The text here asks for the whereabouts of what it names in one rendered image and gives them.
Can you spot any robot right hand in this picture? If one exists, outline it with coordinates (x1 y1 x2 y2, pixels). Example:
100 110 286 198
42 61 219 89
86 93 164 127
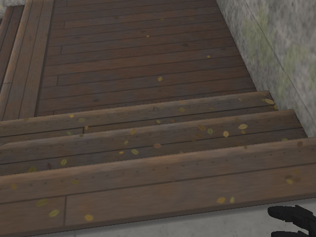
268 204 316 237

